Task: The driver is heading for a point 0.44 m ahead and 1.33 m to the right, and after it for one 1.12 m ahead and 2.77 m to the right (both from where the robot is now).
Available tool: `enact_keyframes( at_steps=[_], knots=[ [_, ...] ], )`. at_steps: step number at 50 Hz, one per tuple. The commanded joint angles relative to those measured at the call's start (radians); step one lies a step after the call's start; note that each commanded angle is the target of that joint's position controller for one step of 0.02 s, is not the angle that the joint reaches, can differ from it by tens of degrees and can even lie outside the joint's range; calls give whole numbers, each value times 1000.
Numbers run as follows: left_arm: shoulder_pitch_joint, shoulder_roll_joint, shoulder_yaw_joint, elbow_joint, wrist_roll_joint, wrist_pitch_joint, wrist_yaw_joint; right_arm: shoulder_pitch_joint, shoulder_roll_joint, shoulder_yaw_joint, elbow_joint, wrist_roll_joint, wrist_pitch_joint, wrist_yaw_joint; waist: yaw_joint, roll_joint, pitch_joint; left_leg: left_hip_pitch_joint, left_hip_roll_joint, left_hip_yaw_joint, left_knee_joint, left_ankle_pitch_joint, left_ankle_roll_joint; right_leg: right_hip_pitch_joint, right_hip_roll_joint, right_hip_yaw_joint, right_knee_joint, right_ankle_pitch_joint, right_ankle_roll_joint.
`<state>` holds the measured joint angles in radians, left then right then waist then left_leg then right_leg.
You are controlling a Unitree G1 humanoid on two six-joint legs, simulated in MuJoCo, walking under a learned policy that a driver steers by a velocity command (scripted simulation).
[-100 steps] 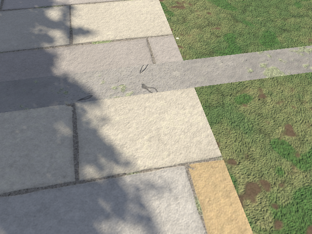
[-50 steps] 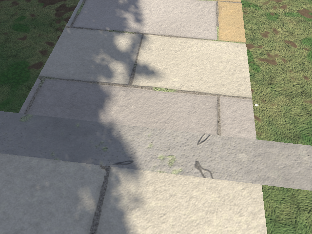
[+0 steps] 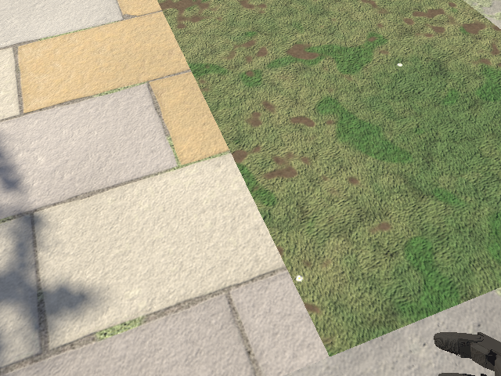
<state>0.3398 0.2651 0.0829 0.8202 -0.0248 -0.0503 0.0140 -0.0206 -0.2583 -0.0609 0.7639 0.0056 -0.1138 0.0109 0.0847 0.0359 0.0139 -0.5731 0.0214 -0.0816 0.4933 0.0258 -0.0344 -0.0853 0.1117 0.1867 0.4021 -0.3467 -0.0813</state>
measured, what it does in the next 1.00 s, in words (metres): walks ahead, turning right: left foot, then right foot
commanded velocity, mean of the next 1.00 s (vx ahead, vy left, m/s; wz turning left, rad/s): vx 0.50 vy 0.00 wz -0.60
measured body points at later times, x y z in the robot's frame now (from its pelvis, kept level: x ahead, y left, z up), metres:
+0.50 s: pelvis +0.26 +0.00 +0.00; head +0.29 -0.02 +0.45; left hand +0.54 +0.16 -0.08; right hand +0.19 -0.29 -0.13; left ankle +0.18 +0.14 -0.74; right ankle +0.38 -0.19 -0.70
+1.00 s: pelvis +0.52 -0.13 +0.00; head +0.54 -0.16 +0.45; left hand +0.74 +0.08 -0.10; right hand +0.58 -0.46 -0.08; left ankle +0.75 -0.11 -0.71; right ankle +0.39 -0.17 -0.74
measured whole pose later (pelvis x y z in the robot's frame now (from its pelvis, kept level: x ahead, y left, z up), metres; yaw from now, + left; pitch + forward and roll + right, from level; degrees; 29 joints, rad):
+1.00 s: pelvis +0.52 -0.13 +0.00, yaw -36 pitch +3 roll +0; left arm 0.36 0.29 0.08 0.70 -0.02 -0.04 0.01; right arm 0.02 -0.29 -0.04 0.70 0.00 -0.10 0.03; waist 0.08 0.04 0.02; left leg -0.59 0.03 -0.09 0.54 0.02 -0.05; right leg -0.11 0.10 0.17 0.43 -0.35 -0.06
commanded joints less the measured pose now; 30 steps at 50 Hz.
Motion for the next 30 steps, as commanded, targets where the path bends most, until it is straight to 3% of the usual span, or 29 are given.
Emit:
enact_keyframes(
  at_steps=[1, 2, 3, 4, 5, 6, 7, 8, 9, 10, 12, 15, 20, 23, 25, 27, 28, 29, 30],
  knots=[
    [4, 149, 36, -52, 3, 2, 12, -33, -131, -34, -77, 6, -36, 9, -52, -174, -29, 135, -26, 17, -45, -76, 35, -10, -253, 232, 12, 350, -109],
    [-18, 134, 30, -65, 5, 3, 11, 63, -153, -46, -52, 0, -42, 5, -105, -175, -71, 270, -31, 32, -81, -65, 62, -28, -215, 218, 91, 422, -85],
    [-42, 91, 14, -87, 13, -2, 5, 208, -196, -60, -30, -19, -47, -1, -175, -135, -190, 516, 73, -51, -42, -69, 119, -122, -161, 162, 299, 406, -51],
    [62, 30, -4, -108, 9, -9, 5, 361, -278, -81, -14, -36, -40, -9, -170, 78, -356, 893, 305, -389, -52, -161, 246, -411, -29, 32, 640, 101, 23],
    [129, 55, -11, -120, -14, -15, 3, 388, -258, -78, 13, -14, -27, 0, -142, 314, -399, 989, 429, -735, -159, -392, 332, -646, -32, -3, 844, -261, 44],
    [71, 155, 11, -106, -21, -11, 3, 327, -158, -52, -15, 0, -20, -2, -162, 162, -249, 870, 390, -635, -188, -527, 286, -721, -100, 15, 930, -189, 50],
    [-20, 175, 17, -123, -10, -4, 2, 273, -118, -39, -26, -3, -8, -6, -166, 72, -139, 724, 342, -468, -201, -479, 238, -717, -138, -29, 931, -102, 54],
    [-64, 160, 19, -137, 1, -1, 1, 226, -103, -31, -25, -11, 0, -6, -143, 31, -62, 586, 296, -353, -232, -371, 219, -684, -169, -47, 887, -42, 55],
    [-74, 144, 23, -145, 6, 3, -3, 202, -85, -23, -19, -17, 1, -6, -119, 44, -25, 505, 261, -269, -258, -292, 207, -649, -199, -47, 839, -4, 53],
    [-57, 122, 21, -147, -1, 9, -8, 195, -85, -22, -13, -19, -1, -6, -101, 66, -14, 452, 239, -203, -284, -247, 200, -609, -218, -57, 813, 17, 52],
    [-59, 85, 13, -162, -6, 20, -11, 204, -101, -28, 2, -12, -10, -5, -94, 69, -9, 424, 233, -116, -325, -165, 217, -608, -234, -78, 773, 47, 60],
    [-105, 77, 9, -194, 0, 25, -12, 221, -141, -41, 19, -13, -14, -8, -96, 35, -9, 456, 248, -19, -348, -39, 236, -663, -246, -76, 674, 154, 79],
    [-240, 53, -5, -233, 1, 11, -41, 255, -173, -45, 35, -8, 5, -16, -146, 22, 21, 502, 213, 159, -341, 44, 193, -620, -225, -152, 397, 381, 73],
    [-325, 46, -11, -271, -1, 11, -60, 305, -200, -51, 53, 3, 22, -17, -176, 19, 53, 576, 241, 197, -324, 61, 181, -616, -208, -198, 294, 360, 55],
    [-346, 59, -7, -294, -2, 12, -70, 316, -219, -57, 60, 14, 36, -17, -168, 30, 62, 634, 264, 221, -281, 167, 167, -602, -189, -226, 252, 281, 30],
    [-297, 95, 11, -297, 4, 17, -73, 306, -251, -65, 55, 23, 49, -23, -119, 67, 14, 669, 267, 260, -151, 506, 147, -486, -125, -281, 234, 169, -11],
    [-205, 128, 29, -279, 5, 20, -71, 300, -263, -69, 53, 26, 57, -28, -62, 77, -41, 664, 257, 280, -12, 655, 135, -364, -82, -305, 213, 138, -39],
    [-34, 179, 61, -232, 2, 23, -62, 288, -251, -62, 48, 28, 62, -32, 32, 54, -127, 575, 223, 310, 201, 650, 104, -117, -41, -308, 140, 214, -78],
    [118, 265, 92, -198, 1, 34, -39, 309, -193, -40, 28, -2, 55, -33, 83, -76, -224, 300, 180, 309, 521, 268, 58, 206, -181, -76, 136, 238, -142]
  ],
)
Keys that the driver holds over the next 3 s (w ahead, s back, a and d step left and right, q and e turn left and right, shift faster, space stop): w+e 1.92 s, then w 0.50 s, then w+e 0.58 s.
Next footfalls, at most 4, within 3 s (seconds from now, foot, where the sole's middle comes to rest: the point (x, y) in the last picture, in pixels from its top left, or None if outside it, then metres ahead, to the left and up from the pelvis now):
0.06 left None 0.22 0.13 -0.77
0.60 right None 0.43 -0.19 -0.77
1.06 left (345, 272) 0.77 -0.14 -0.77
1.58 right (485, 284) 0.76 -0.54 -0.77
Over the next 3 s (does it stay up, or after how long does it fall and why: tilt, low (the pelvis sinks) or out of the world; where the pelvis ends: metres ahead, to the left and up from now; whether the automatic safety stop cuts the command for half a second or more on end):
stays up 1.00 -1.08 -0.01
